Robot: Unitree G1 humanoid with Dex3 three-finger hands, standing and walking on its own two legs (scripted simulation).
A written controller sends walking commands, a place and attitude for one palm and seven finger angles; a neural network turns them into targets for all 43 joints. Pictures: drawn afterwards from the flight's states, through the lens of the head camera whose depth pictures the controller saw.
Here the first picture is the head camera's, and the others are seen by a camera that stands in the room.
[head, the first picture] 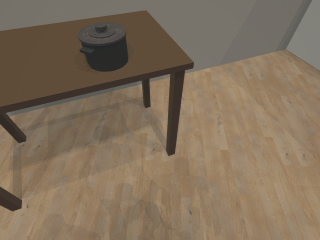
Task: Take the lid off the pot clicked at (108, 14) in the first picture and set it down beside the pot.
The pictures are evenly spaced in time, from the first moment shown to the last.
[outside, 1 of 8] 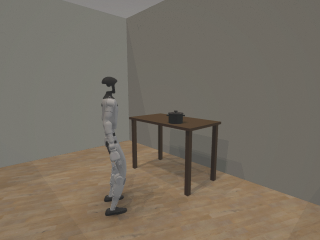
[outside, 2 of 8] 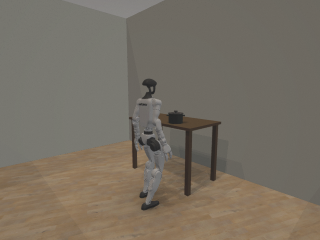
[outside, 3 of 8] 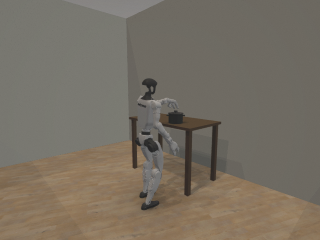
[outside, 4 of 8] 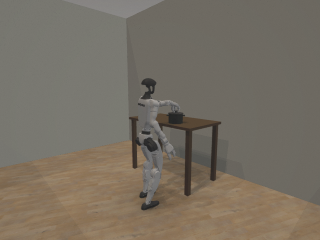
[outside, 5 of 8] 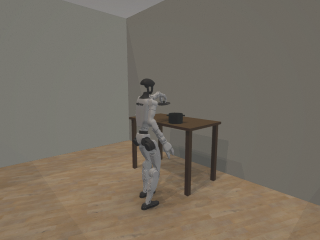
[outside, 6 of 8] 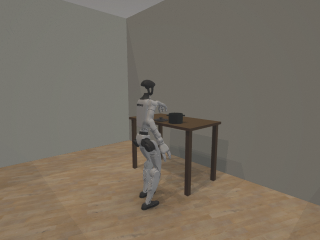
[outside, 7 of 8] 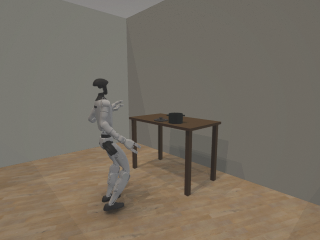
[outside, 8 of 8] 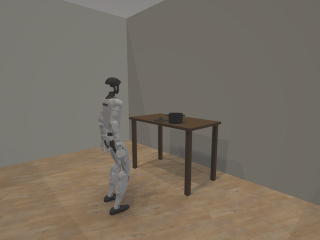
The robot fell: no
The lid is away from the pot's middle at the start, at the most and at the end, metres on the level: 0.00 0.25 0.24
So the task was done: yes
